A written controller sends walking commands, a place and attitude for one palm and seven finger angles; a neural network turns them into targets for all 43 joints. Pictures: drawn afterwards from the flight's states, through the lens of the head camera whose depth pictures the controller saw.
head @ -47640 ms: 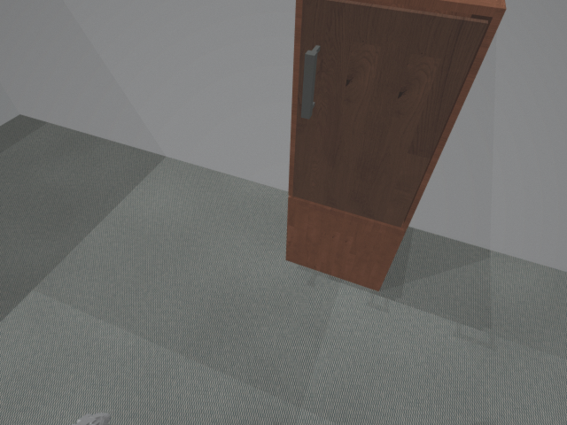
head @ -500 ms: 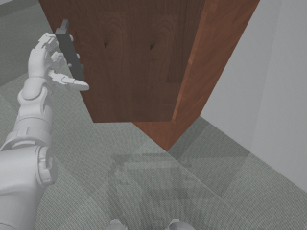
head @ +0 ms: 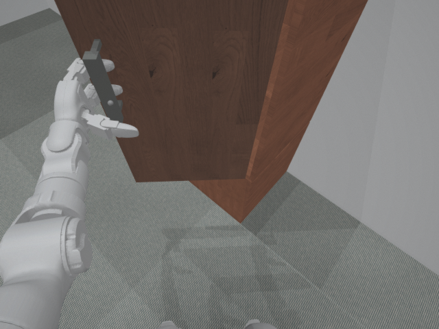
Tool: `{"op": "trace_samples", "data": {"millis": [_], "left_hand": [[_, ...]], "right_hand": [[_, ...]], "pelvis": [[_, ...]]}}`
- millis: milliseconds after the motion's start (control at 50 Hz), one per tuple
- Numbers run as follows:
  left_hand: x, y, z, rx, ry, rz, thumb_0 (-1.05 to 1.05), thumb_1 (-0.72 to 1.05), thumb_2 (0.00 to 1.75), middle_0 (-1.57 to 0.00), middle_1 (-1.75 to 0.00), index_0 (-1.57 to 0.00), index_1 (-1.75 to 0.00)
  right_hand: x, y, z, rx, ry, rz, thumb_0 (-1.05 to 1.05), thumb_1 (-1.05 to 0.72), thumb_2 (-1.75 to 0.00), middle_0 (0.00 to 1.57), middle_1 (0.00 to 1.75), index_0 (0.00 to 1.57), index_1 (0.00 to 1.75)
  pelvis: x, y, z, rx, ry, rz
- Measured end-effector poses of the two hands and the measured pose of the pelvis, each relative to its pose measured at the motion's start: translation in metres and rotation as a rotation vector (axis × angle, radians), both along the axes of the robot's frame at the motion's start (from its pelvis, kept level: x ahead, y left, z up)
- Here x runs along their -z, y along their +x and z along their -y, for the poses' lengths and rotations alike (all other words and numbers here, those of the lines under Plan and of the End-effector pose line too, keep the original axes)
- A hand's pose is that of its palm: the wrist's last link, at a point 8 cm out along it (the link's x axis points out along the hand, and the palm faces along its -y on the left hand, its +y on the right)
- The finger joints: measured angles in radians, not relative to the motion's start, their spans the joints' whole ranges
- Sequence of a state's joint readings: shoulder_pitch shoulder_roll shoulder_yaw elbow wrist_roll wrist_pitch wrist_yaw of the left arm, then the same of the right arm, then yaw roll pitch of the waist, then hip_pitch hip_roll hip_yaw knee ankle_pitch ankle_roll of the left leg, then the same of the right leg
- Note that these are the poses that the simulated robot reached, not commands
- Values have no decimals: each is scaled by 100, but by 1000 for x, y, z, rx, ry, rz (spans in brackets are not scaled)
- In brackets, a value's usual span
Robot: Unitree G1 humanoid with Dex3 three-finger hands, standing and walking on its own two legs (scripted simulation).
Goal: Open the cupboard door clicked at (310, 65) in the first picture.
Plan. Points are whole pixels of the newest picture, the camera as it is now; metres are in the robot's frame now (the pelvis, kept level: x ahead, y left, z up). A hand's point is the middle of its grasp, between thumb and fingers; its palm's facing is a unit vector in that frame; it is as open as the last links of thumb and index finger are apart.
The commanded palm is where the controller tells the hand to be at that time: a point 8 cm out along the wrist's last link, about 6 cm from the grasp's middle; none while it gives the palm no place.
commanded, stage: close the thumb around the handle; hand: left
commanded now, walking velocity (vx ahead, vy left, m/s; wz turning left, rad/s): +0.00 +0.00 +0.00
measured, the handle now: (107, 85) +0.55 +0.18 +0.11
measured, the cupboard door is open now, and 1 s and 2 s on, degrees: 45 44 87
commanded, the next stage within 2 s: pull the door open along its arc in 0.80 s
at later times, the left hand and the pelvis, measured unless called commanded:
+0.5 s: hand (114, 102) +0.50 +0.16 +0.12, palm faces +0.03 -1.00 +0.00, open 9.5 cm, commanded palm +0.47 +0.21 +0.12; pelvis -0.01 +0.00 +0.00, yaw +0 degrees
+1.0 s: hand (116, 99) +0.50 +0.16 +0.12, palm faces +0.03 -1.00 -0.01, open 5.7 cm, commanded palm +0.47 +0.21 +0.12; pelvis +0.00 +0.00 +0.00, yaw +0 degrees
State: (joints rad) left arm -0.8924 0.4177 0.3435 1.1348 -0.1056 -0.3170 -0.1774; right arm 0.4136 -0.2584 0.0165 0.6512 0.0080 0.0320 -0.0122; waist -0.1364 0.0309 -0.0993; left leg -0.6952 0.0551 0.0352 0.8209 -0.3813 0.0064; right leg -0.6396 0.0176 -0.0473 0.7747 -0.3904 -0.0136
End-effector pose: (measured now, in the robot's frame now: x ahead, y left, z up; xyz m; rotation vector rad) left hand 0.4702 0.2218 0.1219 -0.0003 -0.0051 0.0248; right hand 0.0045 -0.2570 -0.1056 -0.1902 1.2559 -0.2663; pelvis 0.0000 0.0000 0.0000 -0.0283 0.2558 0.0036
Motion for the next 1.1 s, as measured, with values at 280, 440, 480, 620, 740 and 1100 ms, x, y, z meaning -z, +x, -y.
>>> {"op": "trace_samples", "data": {"millis": [280,440,480,620,740,1100], "left_hand": [[0,2,8,6,-4,4,-2,-37,36,-31,-121,-31,-121],[1,3,6,-5,6,-4,-1,-1,52,-34,-125,-34,-125],[1,3,6,-3,6,1,-1,9,56,-35,-126,-34,-126],[0,3,7,-5,5,-5,0,48,72,-37,-130,-37,-130],[2,6,8,-6,9,-16,0,73,83,-39,-133,-38,-133],[4,6,8,3,4,-2,0,74,81,-37,-135,-36,-135]], "right_hand": [[-2,-6,9,0,-27,-4,1,-91,-90,20,30,20,30],[-1,-13,8,12,-20,-16,1,-91,-90,20,30,20,30],[-1,-15,8,13,-18,-21,1,-91,-90,20,30,20,30],[1,-15,7,12,-11,-30,1,-91,-90,20,30,20,30],[1,-12,8,5,-14,-28,1,-91,-90,20,30,20,30],[-1,-3,8,16,-7,-20,1,-91,-90,20,30,20,30]], "pelvis": [[2,-6,2,-4,0,-4],[1,-6,3,0,2,-6],[1,-5,4,0,1,-7],[1,-4,4,-3,1,-7],[2,-4,5,-7,1,-12],[0,5,4,8,4,-16]]}}
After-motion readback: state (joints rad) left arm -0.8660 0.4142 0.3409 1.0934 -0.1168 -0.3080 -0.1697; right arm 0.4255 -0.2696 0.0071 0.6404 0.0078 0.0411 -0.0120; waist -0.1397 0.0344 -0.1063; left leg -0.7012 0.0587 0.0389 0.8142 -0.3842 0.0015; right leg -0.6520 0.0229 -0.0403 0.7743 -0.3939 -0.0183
